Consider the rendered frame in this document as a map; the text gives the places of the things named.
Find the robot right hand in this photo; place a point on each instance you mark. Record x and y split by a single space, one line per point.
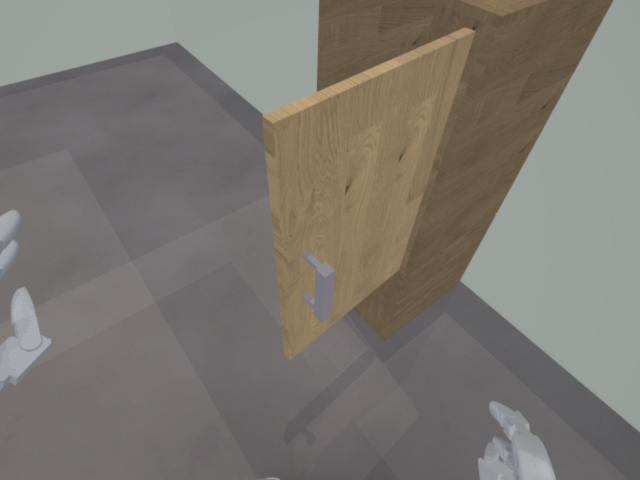
524 459

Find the handle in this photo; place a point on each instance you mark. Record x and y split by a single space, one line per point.
324 283

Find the robot left hand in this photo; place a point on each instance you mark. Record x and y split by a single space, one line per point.
18 355

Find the cupboard door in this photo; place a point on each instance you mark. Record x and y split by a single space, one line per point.
347 168

